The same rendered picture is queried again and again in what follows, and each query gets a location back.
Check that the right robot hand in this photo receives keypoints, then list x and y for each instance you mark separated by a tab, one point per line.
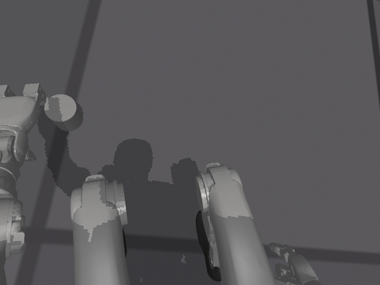
299	270

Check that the left robot arm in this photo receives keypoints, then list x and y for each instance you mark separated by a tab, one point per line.
13	148

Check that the left robot hand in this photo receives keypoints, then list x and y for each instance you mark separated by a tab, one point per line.
21	112

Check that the mug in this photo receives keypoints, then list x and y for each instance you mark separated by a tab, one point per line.
63	112

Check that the right robot foot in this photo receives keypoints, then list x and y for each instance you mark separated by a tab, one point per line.
213	272

